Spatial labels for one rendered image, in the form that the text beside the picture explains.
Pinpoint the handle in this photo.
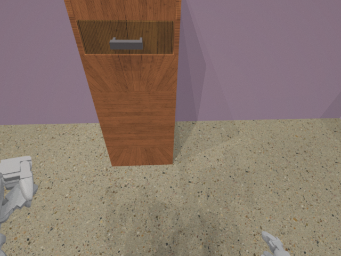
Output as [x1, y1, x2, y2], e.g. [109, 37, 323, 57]
[109, 37, 143, 50]

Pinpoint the robot right hand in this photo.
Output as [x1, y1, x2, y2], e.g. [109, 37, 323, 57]
[261, 231, 291, 256]

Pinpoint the robot left hand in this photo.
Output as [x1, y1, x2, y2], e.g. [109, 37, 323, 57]
[0, 156, 38, 229]

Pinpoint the drawer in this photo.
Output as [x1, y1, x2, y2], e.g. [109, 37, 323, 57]
[77, 20, 174, 54]

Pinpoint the cabinet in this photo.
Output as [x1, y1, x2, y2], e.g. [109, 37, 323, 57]
[64, 0, 181, 166]

